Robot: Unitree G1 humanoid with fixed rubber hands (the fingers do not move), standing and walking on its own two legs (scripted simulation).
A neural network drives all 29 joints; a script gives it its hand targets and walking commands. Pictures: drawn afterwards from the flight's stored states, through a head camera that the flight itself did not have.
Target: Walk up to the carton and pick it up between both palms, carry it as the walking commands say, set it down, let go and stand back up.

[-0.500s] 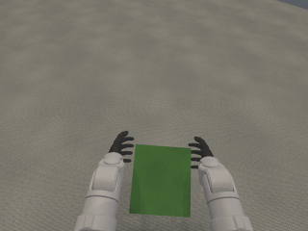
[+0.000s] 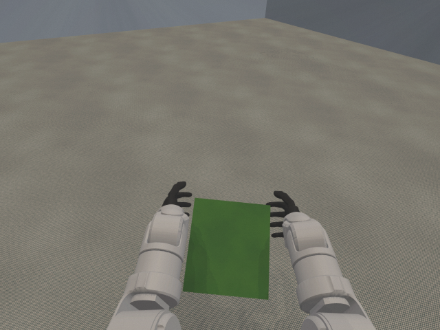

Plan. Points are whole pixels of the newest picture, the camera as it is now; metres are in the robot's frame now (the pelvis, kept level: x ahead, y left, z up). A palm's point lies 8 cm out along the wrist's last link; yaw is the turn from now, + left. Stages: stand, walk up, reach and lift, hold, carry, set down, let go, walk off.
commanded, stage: hold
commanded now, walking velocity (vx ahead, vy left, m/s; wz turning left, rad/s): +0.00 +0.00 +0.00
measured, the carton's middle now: (225, 250) +0.32 +0.01 -0.05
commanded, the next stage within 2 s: set down in 0.22 s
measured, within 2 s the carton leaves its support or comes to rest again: neither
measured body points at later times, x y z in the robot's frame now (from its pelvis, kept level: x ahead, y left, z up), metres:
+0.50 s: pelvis +0.01 -0.01 +0.00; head -0.04 -0.02 +0.45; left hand +0.32 +0.14 +0.04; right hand +0.33 -0.11 +0.03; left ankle +0.06 +0.12 -0.74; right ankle +0.03 -0.13 -0.74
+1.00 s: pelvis -0.02 -0.01 -0.02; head +0.05 +0.00 +0.42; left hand +0.32 +0.14 -0.05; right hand +0.34 -0.10 -0.06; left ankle +0.06 +0.12 -0.74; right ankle +0.03 -0.13 -0.74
